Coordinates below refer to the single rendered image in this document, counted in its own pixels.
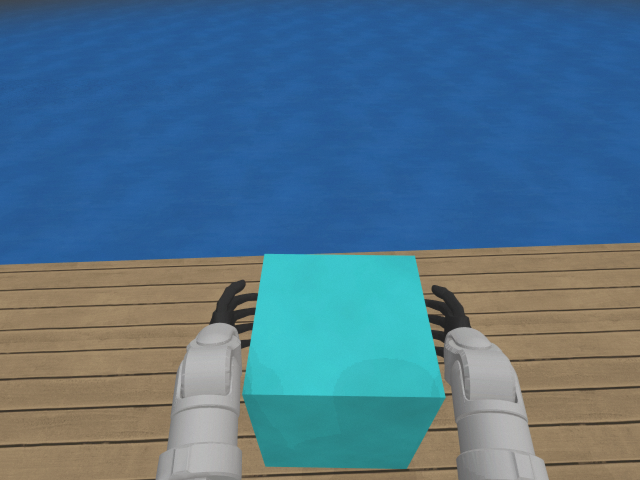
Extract robot left forearm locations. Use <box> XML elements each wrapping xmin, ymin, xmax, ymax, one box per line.
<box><xmin>155</xmin><ymin>323</ymin><xmax>242</xmax><ymax>480</ymax></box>

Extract robot right forearm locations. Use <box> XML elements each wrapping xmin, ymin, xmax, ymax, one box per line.
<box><xmin>444</xmin><ymin>327</ymin><xmax>549</xmax><ymax>480</ymax></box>

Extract robot right hand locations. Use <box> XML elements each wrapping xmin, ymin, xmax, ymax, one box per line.
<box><xmin>424</xmin><ymin>285</ymin><xmax>471</xmax><ymax>358</ymax></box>

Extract robot left hand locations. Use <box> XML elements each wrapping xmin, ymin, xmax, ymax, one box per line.
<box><xmin>209</xmin><ymin>280</ymin><xmax>258</xmax><ymax>349</ymax></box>

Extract carton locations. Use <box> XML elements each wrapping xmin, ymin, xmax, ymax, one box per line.
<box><xmin>242</xmin><ymin>254</ymin><xmax>446</xmax><ymax>469</ymax></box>

